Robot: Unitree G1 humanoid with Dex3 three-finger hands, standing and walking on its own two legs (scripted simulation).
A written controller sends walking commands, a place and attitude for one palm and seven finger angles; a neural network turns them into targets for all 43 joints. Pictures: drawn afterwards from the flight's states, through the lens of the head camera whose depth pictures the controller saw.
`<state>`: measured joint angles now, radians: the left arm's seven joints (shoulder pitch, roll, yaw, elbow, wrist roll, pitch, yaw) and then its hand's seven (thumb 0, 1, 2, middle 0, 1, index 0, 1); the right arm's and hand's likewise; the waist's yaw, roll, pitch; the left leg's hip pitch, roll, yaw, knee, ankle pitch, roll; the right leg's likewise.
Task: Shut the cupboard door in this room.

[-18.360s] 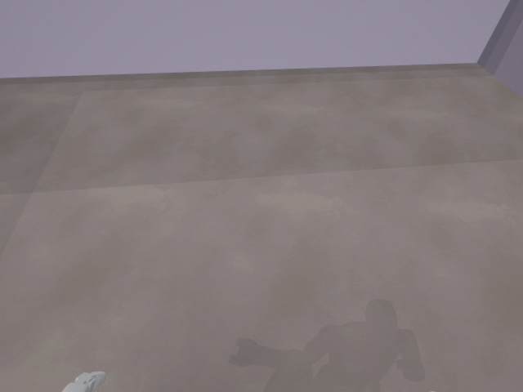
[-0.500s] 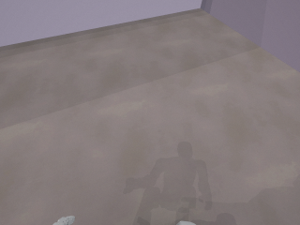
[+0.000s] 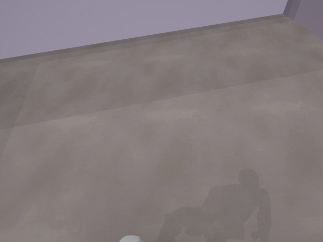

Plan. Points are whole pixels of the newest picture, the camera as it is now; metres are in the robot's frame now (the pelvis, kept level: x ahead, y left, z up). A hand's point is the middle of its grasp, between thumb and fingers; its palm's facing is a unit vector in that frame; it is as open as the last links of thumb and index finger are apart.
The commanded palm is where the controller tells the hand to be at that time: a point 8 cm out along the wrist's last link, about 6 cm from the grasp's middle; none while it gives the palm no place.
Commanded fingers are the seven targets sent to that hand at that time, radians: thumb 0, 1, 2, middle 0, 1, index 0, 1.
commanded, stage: turn or walk to find it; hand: left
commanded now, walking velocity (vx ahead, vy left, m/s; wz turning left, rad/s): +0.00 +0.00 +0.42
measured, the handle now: out of the picture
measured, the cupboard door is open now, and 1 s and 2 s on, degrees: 81 81 81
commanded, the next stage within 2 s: stand and wait in 0.66 s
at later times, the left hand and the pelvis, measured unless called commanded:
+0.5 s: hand out of the picture -0.05 +0.28 -0.18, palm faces +0.28 -0.93 -0.22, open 7.3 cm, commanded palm none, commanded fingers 0.00 0.90 0.90 -0.20 -0.30 -0.20 -0.30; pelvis -0.04 +0.07 +0.00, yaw +12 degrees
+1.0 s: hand out of the picture -0.02 +0.19 -0.16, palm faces +0.27 -0.93 -0.27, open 7.2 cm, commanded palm none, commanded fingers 0.00 0.90 0.90 -0.20 -0.30 -0.20 -0.30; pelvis -0.04 +0.00 +0.00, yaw +14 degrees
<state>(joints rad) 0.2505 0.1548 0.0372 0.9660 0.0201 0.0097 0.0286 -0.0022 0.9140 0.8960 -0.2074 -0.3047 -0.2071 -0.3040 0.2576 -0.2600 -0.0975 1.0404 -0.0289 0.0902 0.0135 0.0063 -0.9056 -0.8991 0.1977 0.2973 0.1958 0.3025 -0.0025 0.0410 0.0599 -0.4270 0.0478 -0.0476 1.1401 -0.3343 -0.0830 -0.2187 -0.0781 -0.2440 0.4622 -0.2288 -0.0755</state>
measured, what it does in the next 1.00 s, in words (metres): steps on the spot: left foot, then right foot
